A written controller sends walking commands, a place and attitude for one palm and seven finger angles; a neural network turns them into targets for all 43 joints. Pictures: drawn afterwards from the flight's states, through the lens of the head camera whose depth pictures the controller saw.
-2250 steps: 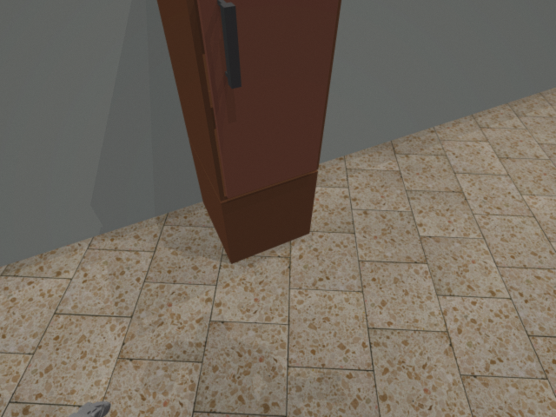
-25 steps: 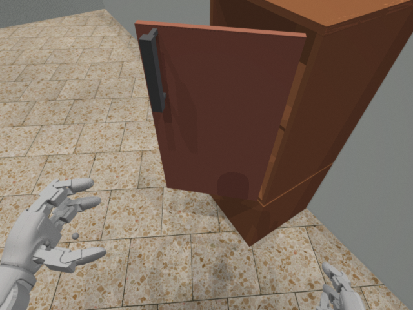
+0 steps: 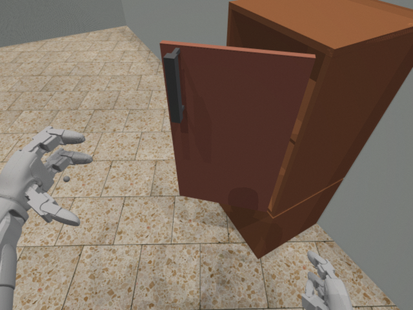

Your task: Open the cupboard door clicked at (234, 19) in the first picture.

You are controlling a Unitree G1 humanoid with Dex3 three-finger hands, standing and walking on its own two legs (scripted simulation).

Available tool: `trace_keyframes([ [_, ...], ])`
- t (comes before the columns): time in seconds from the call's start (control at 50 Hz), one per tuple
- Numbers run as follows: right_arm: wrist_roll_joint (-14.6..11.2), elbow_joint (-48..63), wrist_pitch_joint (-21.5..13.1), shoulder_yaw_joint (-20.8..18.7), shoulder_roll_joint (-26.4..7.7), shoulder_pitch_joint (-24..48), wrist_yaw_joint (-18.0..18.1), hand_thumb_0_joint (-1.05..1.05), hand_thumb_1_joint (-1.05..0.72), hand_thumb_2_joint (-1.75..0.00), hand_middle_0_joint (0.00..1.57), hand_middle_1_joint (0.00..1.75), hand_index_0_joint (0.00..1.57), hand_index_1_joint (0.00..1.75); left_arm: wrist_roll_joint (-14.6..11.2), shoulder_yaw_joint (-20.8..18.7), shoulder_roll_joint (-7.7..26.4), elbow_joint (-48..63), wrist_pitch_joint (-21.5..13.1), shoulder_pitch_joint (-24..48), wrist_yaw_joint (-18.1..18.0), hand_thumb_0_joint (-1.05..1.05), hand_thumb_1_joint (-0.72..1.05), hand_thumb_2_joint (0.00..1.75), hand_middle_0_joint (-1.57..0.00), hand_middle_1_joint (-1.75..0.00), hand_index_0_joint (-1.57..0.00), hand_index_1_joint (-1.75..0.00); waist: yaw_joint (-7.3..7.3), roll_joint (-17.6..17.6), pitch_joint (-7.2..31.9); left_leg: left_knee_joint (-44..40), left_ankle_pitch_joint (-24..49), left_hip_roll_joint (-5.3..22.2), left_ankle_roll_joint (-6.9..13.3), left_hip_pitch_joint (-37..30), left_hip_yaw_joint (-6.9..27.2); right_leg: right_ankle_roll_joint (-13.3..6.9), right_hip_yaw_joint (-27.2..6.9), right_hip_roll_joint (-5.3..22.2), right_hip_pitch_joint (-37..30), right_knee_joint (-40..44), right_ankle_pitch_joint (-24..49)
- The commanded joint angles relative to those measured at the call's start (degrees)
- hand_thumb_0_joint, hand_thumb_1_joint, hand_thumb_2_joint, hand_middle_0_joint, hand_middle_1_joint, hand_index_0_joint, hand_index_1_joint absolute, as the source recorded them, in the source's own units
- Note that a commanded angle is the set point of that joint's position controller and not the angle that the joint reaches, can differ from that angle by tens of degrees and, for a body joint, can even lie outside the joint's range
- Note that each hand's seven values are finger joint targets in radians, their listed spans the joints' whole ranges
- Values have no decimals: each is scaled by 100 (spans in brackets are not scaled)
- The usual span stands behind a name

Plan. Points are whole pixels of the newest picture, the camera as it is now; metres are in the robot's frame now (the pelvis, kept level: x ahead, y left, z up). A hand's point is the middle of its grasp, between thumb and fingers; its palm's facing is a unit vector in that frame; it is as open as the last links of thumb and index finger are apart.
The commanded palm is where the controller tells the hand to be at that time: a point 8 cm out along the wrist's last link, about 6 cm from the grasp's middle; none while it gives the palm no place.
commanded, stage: raise the hand with hooked fingers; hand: left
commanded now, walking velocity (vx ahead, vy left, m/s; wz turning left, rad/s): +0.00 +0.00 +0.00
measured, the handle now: (176, 86) +0.57 +0.13 +0.16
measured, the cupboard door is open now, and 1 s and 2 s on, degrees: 48 48 48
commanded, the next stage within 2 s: move the hooked fingers beside the handle in 0.64 s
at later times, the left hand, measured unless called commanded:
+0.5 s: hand (72, 156) +0.31 +0.26 +0.17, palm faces -0.04 -0.99 -0.11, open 14.0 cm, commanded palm +0.27 +0.31 +0.19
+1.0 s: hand (85, 147) +0.33 +0.25 +0.18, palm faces -0.04 -0.99 -0.10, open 14.0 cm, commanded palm +0.31 +0.30 +0.18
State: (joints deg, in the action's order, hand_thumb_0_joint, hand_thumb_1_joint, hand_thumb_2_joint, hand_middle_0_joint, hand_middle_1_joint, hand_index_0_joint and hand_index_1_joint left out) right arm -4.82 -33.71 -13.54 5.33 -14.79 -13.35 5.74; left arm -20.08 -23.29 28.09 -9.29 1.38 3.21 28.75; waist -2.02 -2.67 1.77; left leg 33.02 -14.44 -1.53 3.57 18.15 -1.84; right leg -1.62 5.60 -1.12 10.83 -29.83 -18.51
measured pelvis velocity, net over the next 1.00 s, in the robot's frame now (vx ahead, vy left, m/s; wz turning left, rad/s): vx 0.01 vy -0.02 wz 0.00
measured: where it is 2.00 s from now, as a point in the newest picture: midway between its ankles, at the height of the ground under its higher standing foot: outside the picture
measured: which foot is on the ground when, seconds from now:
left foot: down 0.00-1.00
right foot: down 0.00-1.00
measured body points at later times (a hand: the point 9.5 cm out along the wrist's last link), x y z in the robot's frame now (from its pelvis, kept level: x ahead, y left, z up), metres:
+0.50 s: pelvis +0.01 -0.01 +0.00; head +0.00 -0.02 +0.45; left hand +0.30 +0.32 +0.18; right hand +0.18 -0.25 -0.06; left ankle +0.04 +0.08 -0.73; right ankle -0.03 -0.10 -0.73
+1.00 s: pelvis +0.01 -0.02 +0.00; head +0.00 -0.03 +0.45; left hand +0.32 +0.30 +0.18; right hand +0.18 -0.26 -0.07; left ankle +0.04 +0.08 -0.73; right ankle -0.03 -0.10 -0.73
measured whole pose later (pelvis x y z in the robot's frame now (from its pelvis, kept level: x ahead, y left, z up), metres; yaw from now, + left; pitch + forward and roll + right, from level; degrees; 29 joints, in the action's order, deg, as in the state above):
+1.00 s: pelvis +0.01 -0.02 +0.00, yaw +0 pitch +0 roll +0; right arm -5.6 -34.5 -10.5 4.4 -16.6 -13.6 6.1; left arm -17.6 -23.6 30.2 -21.9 4.5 16.3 30.1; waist -1.2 -2.9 1.6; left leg 29.7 -13.5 -1.1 2.3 16.1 -1.6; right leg -2.8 5.5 -1.7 9.3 -27.5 -18.1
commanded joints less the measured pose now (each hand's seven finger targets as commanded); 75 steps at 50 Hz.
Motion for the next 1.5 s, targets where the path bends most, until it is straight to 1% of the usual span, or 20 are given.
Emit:
trace_keyframes([
  [0.0, -11, 855, -304, -343, -839, 597, 79, 0, -90, -90, 20, 30, 20, 30, -129, -716, 1749, 901, -160, 2010, 66, 0, -50, 30, -30, -120, -30, -120, 70, -265, 829, -720, 638, 223, -98, -1303, 718, -28, -271, -11, 621, 613, 863],
  [0.12, -30, 860, -254, -343, -863, 599, 78, 0, -90, -90, 20, 30, 20, 30, -102, -924, 2130, 559, 25, 2642, 205, 0, -50, 30, -30, -120, -30, -120, 51, -351, 1056, -736, 837, 187, -94, -1504, 702, -45, -328, 20, 480, 693, 1068],
  [0.2, -68, 909, -178, -377, -918, 532, -1, 0, -90, -90, 20, 30, 20, 30, -124, -639, 1743, 1, 228, 2129, 382, 0, -50, 30, -30, -120, -30, -120, 49, -5, 865, -677, 939, 174, -92, -1311, 640, -20, -360, 41, 548, 654, 1250],
  [0.32, -35, 1021, -173, -400, -888, 601, -12, 0, -90, -90, 20, 30, 20, 30, -137, -971, 2096, 787, 67, 2397, 195, 0, -50, 30, -30, -120, -30, -120, 1, -295, 1223, -655, 1096, 177, -88, -1543, 620, -32, -338, 19, 457, 604, 1303],
  [0.38, -12, 962, -183, -386, -862, 582, 11, 0, -90, -90, 20, 30, 20, 30, -88, -1091, 2220, 925, -50, 2442, 45, 0, -50, 30, -30, -120, -30, -120, -14, -392, 1094, -704, 1167, 200, -104, -1549, 613, -57, -321, 33, 368, 650, 1307],
  [0.48, -24, 909, -167, -399, -854, 529, 36, 0, -90, -90, 20, 30, 20, 30, -55, -937, 2012, 737, 22, 2382, 61, 0, -50, 30, -30, -120, -30, -120, 37, -304, 1045, -695, 1305, 196, -90, -1610, 557, -30, -355, 48, 346, 682, 1552],
  [0.5, -40, 919, -158, -399, -861, 553, 36, 0, -90, -90, 20, 30, 20, 30, -39, -834, 1907, 712, 64, 2428, 90, 0, -50, 30, -30, -120, -30, -120, 68, -481, 1030, -678, 1319, 182, -85, -1635, 532, -18, -368, 32, 426, 671, 1604],
  [0.58, -54, 909, -110, -393, -870, 545, 48, 0, -90, -90, 20, 30, 20, 30, -51, -746, 1877, 548, 160, 2398, 137, 0, -50, 30, -30, -120, -30, -120, 85, -175, 889, -690, 1202, 179, -81, -1538, 561, -11, -357, 50, 413, 719, 1517],
  [0.68, -48, 922, -77, -390, -871, 578, 34, 0, -90, -90, 20, 30, 20, 30, -83, -877, 2003, 516, 134, 2341, 167, 0, -50, 30, -30, -120, -30, -120, 55, -119, 1010, -637, 1295, 156, -69, -1554, 531, 1, -381, 55, 360, 699, 1660],
  [0.76, -55, 940, -94, -388, -856, 620, 39, 0, -90, -90, 20, 30, 20, 30, -100, -767, 1872, 573, 51, 2583, 184, 0, -50, 30, -30, -120, -30, -120, 98, -210, 1139, -607, 1324, 132, -59, -1629, 506, 26, -376, 48, 416, 651, 1750],
  [0.78, -53, 867, -63, -391, -858, 573, 46, 0, -90, -90, 20, 30, 20, 30, -78, -779, 1949, 450, 44, 2678, 147, 0, -50, 30, -30, -120, -30, -120, 121, -43, 998, -602, 1275, 154, -60, -1540, 503, 22, -399, 64, 400, 694, 1707],
  [0.88, -66, 748, -30, -409, -907, 510, 99, 0, -90, -90, 20, 30, 20, 30, 34, -583, 1957, 52, 1, 3260, 114, 0, -50, 30, -30, -120, -30, -120, 216, -85, 909, -579, 1071, 132, -31, -1474, 479, 43, -483, 102, 517, 740, 1523],
  [0.92, -64, 770, -38, -419, -912, 501, 97, 0, -90, -90, 20, 30, 20, 30, 73, -615, 2012, -20, -34, 3436, 110, 0, -50, 30, -30, -120, -30, -120, 200, -363, 1118, -588, 1077, 114, -41, -1552, 492, 22, -475, 95, 512, 711, 1514],
  [0.96, -62, 778, -40, -409, -897, 500, 101, 0, -90, -90, 20, 30, 20, 30, 100, -531, 1963, -109, -96, 3566, 105, 0, -50, 30, -30, -120, -30, -120, 217, -317, 1166, -584, 1116, 120, -35, -1603, 504, 13, -463, 92, 518, 703, 1536],
  [1.0, -65, 713, 5, -416, -939, 433, 99, 0, -90, -90, 20, 30, 20, 30, 101, -605, 2056, -460, -107, 3669, 79, 0, -50, 30, -30, -120, -30, -120, 248, -2, 1093, -559, 1034, 122, -22, -1402, 457, 49, -517, 97, 492, 728, 1540],
  [1.06, -64, 716, 13, -424, -959, 386, 91, 0, -90, -90, 20, 30, 20, 30, 149, -455, 1948, -769, -106, 3868, 78, 0, -50, 30, -30, -120, -30, -120, 246, -169, 1054, -571, 988, 110, -29, -1379, 477, 18, -489, 106, 593, 682, 1478],
  [1.18, -58, 705, 113, -472, -1023, 188, 72, 0, -90, -90, 20, 30, 20, 30, 211, -538, 2183, -1098, -183, 4218, 24, 0, -50, 30, -30, -120, -30, -120, 253, 72, 1347, -465, 1286, 122, -2, -1291, 402, 43, -557, 141, 345, 606, 1877],
  [1.22, -43, 738, 123, -495, -1034, 133, 45, 0, -90, -90, 20, 30, 20, 30, 237, -738, 2348, -1135, -240, 4145, 24, 0, -50, 30, -30, -120, -30, -120, 190, -106, 1544, -437, 1442, 97, 5, -1317, 371, 56, -584, 134, 260, 538, 2144],
  [1.42, -46, 649, 250, -570, -1097, -150, 29, 0, -90, -90, 20, 30, 20, 30, 305, -416, 2125, -1543, -349, 4732, 31, 0, -50, 30, -30, -120, -30, -120, 363, -151, 1525, -377, 1569, 131, 12, -1419, 366, 32, -514, 72, 590, 488, 2135],
  [1.48, -41, 543, 312, -576, -1129, -272, 53, 0, -90, -90, 20, 30, 20, 30, 315, -336, 2133, -1878, -377, 5031, -9, 0, -50, 30, -30, -120, -30, -120, 442, 102, 1385, -369, 1413, 147, 18, -1288, 373, 31, -515, 84, 677, 525, 1942],
])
